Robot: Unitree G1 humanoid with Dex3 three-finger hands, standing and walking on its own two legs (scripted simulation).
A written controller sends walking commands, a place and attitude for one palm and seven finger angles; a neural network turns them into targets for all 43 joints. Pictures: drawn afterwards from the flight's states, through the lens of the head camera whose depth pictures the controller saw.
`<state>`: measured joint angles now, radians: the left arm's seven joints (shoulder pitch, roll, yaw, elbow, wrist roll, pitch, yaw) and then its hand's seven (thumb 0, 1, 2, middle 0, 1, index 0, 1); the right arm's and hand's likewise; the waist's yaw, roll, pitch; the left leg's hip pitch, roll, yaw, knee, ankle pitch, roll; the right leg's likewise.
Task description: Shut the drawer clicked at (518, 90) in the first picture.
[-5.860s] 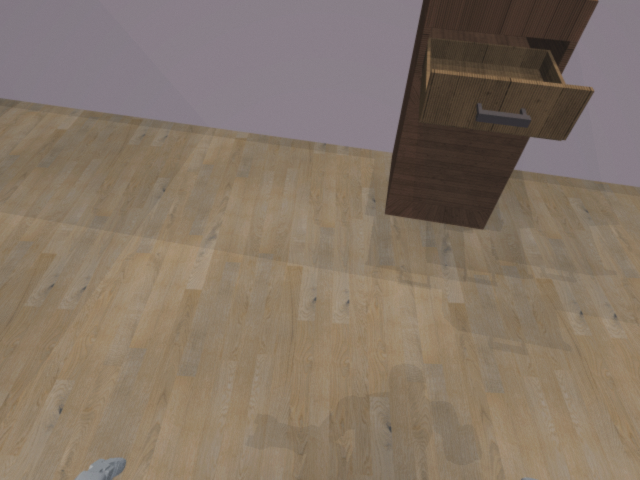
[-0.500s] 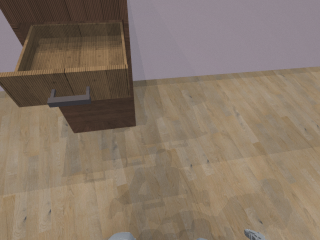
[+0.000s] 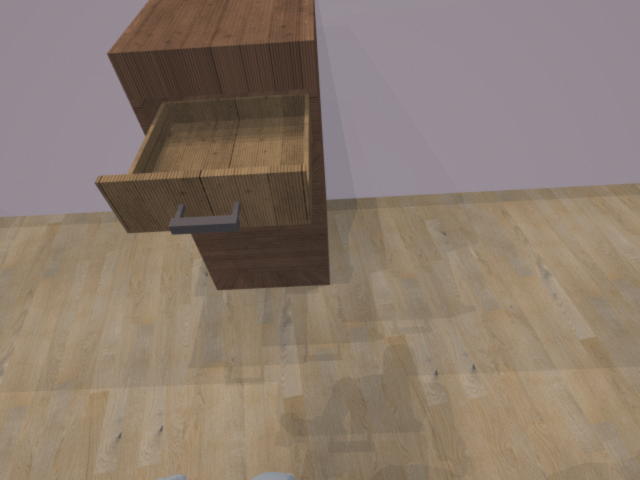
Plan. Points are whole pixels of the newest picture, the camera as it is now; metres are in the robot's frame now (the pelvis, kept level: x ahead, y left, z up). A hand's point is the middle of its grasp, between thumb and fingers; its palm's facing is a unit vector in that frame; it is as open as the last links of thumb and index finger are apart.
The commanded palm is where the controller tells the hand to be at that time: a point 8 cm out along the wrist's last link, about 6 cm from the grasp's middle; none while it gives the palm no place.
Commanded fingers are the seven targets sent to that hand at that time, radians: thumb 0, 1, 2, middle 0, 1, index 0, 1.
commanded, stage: take the last steps up to it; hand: left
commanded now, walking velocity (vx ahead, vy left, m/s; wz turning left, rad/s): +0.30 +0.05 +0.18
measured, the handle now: (206, 216) +0.57 +0.25 -0.04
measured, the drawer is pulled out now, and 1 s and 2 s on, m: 0.29 0.29 0.29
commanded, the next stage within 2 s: come to a stop and stand still in 1.02 s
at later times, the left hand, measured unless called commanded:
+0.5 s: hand out of the picture -0.01 +0.26 -0.17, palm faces +0.13 -0.98 -0.16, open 7.4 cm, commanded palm none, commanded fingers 0.00 0.90 0.90 -0.20 -0.30 -0.20 -0.30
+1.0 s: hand (212, 383) +0.30 +0.21 -0.17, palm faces +0.06 -0.98 -0.18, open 7.4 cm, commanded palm none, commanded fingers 0.00 0.90 0.90 -0.20 -0.30 -0.20 -0.30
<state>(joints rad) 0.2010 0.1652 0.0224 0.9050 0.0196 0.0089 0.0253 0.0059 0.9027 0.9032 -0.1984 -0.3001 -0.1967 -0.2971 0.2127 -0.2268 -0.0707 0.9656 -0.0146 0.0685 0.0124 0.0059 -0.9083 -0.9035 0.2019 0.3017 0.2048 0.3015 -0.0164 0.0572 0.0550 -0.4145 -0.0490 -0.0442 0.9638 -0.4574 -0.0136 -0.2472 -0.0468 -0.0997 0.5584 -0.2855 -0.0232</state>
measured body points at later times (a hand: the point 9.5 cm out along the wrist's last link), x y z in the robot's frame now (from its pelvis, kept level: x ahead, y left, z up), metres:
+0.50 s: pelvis +0.04 +0.08 +0.01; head +0.03 +0.10 +0.46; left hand -0.02 +0.31 -0.16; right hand +0.06 -0.15 -0.13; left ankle +0.00 +0.15 -0.73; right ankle +0.06 -0.07 -0.66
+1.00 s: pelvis +0.20 +0.04 -0.01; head +0.22 +0.03 +0.44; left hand +0.29 +0.26 -0.15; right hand +0.12 -0.17 -0.17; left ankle +0.09 +0.15 -0.65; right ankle +0.26 -0.05 -0.73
